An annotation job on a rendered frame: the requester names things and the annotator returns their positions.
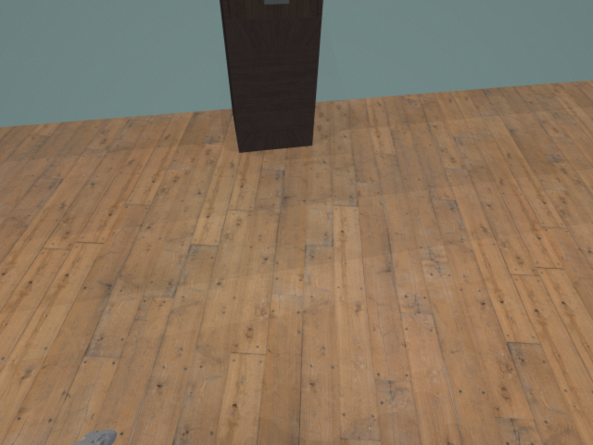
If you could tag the drawer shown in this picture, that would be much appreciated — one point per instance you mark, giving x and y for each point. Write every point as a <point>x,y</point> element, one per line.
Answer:
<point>255,9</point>

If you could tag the cabinet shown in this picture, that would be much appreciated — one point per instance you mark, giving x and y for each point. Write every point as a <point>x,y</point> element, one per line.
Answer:
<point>273,69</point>

